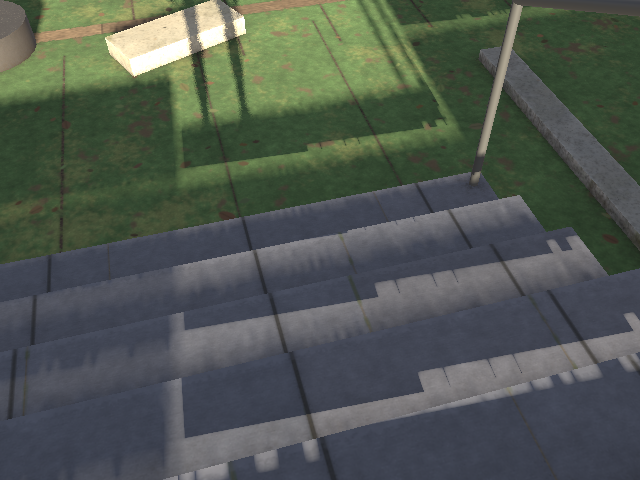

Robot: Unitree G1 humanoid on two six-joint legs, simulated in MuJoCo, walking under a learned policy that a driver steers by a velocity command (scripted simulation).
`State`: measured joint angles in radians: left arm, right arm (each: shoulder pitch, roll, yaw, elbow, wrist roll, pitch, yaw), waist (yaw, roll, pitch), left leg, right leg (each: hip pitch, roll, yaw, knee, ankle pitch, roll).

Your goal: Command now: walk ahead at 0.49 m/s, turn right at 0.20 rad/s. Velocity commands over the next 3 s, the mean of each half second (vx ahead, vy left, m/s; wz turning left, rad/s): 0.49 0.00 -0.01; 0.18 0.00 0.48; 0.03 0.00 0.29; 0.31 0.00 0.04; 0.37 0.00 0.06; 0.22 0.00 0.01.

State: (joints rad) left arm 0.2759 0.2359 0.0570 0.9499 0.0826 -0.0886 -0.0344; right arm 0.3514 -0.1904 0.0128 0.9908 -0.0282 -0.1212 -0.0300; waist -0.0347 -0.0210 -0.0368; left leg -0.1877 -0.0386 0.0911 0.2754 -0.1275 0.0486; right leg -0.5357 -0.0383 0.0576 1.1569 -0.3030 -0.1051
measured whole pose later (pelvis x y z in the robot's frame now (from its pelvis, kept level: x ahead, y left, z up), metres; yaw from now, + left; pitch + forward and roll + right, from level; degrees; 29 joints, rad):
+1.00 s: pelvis +0.48 -0.02 -0.16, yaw +18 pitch +2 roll +0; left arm 0.24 0.19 -0.01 0.83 0.05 -0.09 0.02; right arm 0.31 -0.24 -0.06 0.91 -0.05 -0.09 0.03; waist 0.01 0.02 -0.02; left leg -0.38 -0.07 0.02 0.49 -0.16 0.11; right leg -0.67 -0.09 0.04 1.52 -0.61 0.07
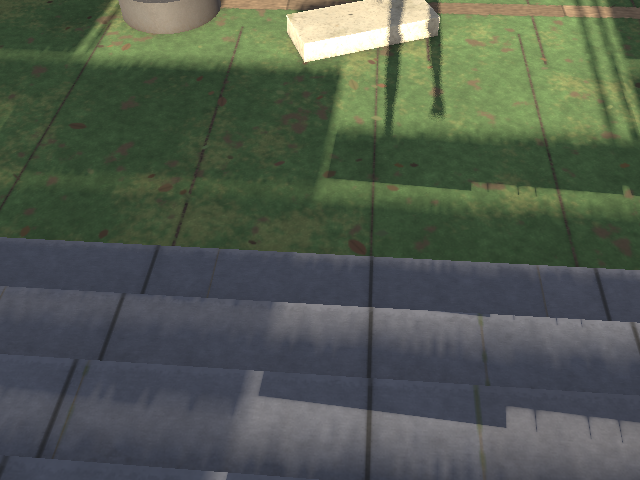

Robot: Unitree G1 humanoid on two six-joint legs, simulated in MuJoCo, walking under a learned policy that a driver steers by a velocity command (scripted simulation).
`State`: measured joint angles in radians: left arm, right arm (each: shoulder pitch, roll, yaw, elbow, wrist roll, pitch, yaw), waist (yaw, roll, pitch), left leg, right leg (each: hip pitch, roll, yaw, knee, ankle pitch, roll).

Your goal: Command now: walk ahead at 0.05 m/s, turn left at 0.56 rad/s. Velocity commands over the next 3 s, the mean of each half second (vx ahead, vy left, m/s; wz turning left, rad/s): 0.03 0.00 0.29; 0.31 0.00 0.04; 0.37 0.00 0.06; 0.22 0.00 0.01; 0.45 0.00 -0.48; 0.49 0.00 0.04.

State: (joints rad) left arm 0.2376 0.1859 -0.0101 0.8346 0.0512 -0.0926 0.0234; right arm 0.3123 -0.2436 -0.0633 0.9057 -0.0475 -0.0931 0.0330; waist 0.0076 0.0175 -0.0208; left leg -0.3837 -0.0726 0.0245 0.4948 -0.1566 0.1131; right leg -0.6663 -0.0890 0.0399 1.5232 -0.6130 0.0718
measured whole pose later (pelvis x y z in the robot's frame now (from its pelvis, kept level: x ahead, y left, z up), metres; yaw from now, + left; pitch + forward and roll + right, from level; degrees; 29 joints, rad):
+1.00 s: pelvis +0.14 -0.07 -0.01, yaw +9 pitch +0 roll +2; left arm 0.15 0.27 0.08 0.88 0.05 -0.03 -0.04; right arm 0.49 -0.21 -0.06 1.05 -0.05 -0.08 -0.01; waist -0.06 -0.03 0.02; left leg -0.01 0.00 0.05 0.47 -0.45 -0.02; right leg -0.61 -0.07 0.02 0.87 0.05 -0.05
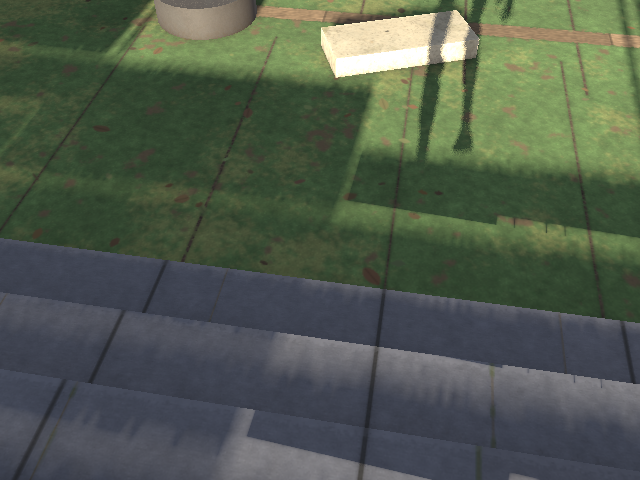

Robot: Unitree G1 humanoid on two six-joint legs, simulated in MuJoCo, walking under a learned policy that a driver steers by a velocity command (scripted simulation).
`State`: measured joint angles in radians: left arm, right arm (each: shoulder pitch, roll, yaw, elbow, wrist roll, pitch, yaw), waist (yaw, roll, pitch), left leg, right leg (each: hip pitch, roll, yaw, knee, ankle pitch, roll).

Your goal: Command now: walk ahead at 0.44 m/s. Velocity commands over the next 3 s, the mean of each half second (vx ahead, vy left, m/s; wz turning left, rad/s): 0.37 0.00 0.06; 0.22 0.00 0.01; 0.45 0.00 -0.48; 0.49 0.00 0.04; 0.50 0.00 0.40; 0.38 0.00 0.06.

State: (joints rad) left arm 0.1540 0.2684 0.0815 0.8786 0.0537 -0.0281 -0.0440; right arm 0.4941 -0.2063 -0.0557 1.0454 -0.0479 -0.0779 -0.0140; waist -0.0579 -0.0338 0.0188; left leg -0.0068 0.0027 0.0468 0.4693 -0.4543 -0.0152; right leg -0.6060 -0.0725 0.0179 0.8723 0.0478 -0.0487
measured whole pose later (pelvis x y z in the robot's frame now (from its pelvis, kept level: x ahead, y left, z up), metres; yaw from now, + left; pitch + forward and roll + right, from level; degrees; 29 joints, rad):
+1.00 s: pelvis +0.36 -0.09 -0.15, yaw +1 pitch +2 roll +3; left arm 0.28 0.20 0.06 0.91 0.10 -0.07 -0.07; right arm 0.43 -0.13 0.01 1.03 -0.10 -0.10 -0.04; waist -0.05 -0.05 -0.04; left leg -0.28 0.09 0.16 0.67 -0.42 -0.03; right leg -0.65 -0.06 0.05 1.05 0.03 -0.13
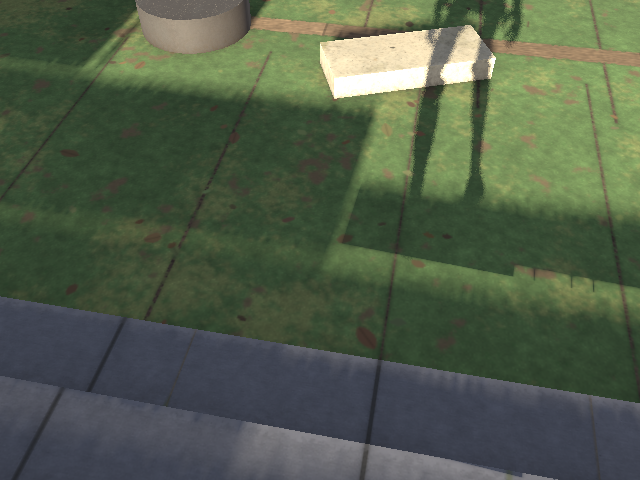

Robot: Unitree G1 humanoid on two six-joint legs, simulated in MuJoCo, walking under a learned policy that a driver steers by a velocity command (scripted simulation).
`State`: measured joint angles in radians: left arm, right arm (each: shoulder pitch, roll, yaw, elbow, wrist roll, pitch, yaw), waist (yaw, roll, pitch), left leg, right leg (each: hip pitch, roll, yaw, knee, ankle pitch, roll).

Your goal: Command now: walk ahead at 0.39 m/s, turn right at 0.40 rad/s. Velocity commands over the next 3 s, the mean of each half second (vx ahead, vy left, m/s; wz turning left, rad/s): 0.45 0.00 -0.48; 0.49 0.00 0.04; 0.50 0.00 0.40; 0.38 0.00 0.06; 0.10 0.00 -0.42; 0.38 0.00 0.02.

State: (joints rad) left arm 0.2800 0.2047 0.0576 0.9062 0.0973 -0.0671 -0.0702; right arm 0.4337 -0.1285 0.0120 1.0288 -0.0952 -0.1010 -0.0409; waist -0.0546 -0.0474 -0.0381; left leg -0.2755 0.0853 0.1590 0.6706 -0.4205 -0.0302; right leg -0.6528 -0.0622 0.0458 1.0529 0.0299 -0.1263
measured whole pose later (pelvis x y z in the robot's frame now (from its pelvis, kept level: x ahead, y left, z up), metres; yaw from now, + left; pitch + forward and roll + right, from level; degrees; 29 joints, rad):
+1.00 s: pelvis +0.54 -0.17 -0.29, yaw -12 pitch +3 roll +3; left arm 0.11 0.20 -0.04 0.84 0.11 -0.08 -0.06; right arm 0.53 -0.17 0.01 1.05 -0.08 -0.13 0.04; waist -0.10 -0.03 -0.05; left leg -0.27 -0.14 0.01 0.63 -0.41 0.11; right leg -0.78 -0.10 0.08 0.95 0.12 -0.01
